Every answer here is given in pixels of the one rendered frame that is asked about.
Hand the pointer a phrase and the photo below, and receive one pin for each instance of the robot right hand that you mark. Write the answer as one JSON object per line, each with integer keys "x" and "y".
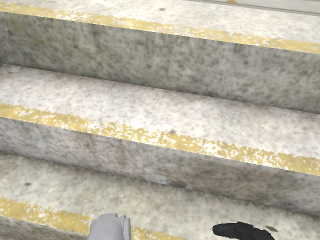
{"x": 241, "y": 231}

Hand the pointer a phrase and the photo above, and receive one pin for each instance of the robot left thigh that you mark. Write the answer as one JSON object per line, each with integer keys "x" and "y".
{"x": 110, "y": 227}

